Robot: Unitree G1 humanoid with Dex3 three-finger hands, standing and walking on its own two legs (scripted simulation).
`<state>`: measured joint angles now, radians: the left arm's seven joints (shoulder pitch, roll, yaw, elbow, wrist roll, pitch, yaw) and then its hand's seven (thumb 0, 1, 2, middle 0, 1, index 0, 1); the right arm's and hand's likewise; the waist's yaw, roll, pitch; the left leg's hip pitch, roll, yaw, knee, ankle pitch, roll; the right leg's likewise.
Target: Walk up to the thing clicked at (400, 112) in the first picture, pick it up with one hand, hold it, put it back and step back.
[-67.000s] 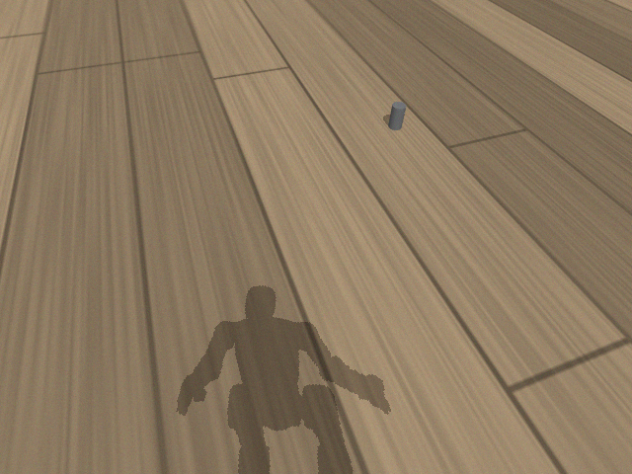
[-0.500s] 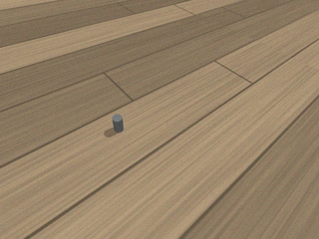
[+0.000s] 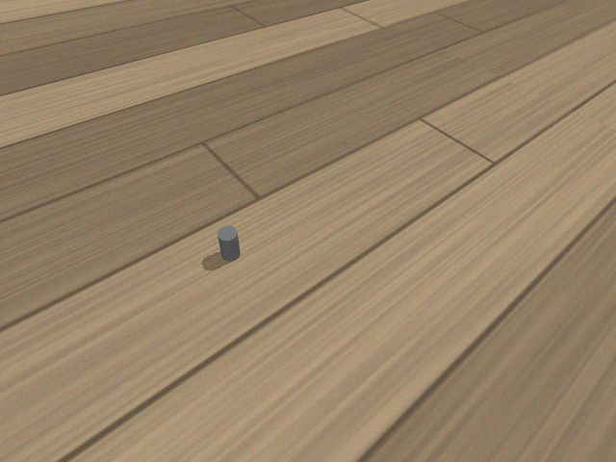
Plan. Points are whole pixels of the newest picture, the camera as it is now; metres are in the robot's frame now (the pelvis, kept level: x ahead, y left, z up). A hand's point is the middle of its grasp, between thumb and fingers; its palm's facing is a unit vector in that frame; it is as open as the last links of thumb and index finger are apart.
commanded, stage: step back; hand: left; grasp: from above
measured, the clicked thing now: (229, 243) +0.99 +0.29 -0.71
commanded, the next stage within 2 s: stand in 0.26 s
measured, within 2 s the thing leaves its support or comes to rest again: neither
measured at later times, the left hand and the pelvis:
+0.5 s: hand out of the picture +0.10 +0.24 -0.14, palm faces -0.02 -0.94 -0.34, open 7.4 cm; pelvis +0.00 -0.01 +0.01, yaw +0 degrees
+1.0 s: hand out of the picture +0.02 +0.24 -0.15, palm faces -0.05 -0.94 -0.34, open 7.4 cm; pelvis -0.03 -0.01 +0.01, yaw -1 degrees
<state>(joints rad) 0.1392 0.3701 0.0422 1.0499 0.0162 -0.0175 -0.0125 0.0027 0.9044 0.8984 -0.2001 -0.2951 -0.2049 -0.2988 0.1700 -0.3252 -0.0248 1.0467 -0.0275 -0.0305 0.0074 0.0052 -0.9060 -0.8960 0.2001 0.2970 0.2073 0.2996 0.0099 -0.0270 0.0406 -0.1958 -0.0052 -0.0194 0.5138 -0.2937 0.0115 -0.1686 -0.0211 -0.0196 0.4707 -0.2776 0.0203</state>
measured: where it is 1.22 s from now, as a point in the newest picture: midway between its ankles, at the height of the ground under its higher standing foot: outside the picture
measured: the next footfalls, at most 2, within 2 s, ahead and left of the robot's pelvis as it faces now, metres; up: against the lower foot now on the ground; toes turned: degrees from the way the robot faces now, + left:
none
